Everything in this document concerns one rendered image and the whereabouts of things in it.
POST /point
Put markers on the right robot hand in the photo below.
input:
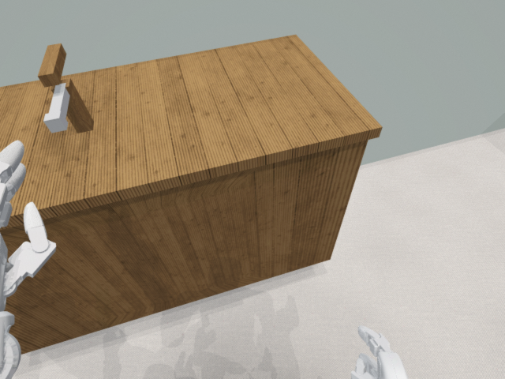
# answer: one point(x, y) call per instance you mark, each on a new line
point(388, 365)

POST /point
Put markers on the tap lever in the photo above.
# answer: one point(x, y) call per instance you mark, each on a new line
point(55, 120)

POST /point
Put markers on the robot left forearm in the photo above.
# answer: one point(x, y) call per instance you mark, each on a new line
point(10, 349)

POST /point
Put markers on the left robot hand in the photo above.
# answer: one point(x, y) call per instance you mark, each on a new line
point(29, 258)

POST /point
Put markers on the counter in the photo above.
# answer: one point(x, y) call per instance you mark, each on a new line
point(177, 179)

